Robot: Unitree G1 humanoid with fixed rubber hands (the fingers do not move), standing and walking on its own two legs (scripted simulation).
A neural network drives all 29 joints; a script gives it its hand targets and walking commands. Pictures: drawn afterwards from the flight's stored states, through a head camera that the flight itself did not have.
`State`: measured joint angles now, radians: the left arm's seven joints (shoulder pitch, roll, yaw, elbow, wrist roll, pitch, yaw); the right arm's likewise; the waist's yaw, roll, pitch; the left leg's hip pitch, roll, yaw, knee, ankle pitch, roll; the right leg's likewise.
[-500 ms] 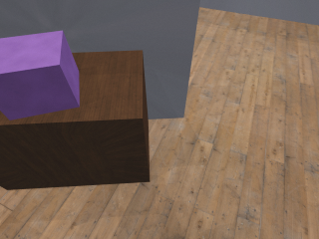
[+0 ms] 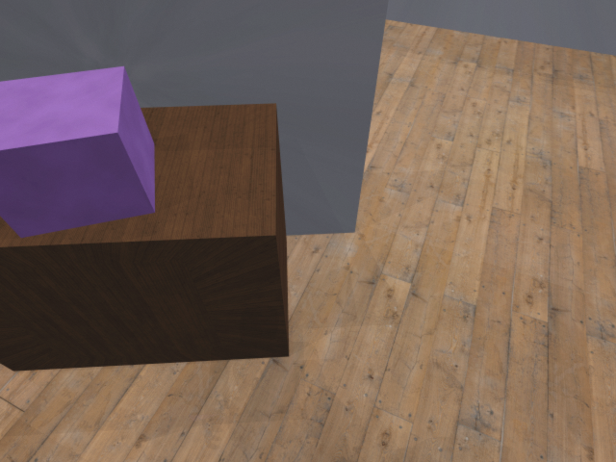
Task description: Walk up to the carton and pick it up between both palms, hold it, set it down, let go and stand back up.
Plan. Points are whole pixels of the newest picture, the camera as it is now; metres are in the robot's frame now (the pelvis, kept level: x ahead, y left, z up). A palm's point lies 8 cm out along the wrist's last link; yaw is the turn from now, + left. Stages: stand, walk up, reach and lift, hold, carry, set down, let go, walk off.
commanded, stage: stand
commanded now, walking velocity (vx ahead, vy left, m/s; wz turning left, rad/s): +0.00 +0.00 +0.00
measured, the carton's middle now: (74, 149) +0.71 +0.51 -0.02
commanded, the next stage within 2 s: walk up in 0.50 s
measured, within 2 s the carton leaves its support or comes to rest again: neither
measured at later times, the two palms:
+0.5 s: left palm out of the picture -0.03 +0.20 -0.15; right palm out of the picture -0.03 -0.20 -0.15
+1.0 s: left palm out of the picture -0.05 +0.33 -0.14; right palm out of the picture +0.06 -0.21 -0.13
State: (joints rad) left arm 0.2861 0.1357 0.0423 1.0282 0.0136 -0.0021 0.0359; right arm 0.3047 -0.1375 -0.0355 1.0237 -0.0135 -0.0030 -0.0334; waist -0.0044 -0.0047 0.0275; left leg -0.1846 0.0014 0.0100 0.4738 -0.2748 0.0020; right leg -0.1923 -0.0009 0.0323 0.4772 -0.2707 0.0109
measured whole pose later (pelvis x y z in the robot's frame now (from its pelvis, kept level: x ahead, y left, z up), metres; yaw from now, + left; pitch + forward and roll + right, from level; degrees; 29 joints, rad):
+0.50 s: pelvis -0.01 +0.00 +0.00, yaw +0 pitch -2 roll +0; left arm 0.31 0.10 0.02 1.13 0.01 0.00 0.04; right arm 0.31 -0.10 -0.02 1.14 -0.01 0.00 -0.04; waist 0.00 0.00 0.04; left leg -0.17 0.00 0.01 0.45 -0.25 0.00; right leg -0.17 0.00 0.03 0.44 -0.24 0.01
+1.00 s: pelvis +0.00 +0.08 -0.02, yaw +2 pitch -3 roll -2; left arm 0.42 0.18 0.10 1.01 0.08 -0.04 0.10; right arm 0.27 -0.31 -0.10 0.85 -0.06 0.07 0.03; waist 0.01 0.05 0.09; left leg -0.44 0.12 -0.03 0.86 -0.40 -0.03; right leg -0.18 -0.09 0.04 0.57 -0.34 0.05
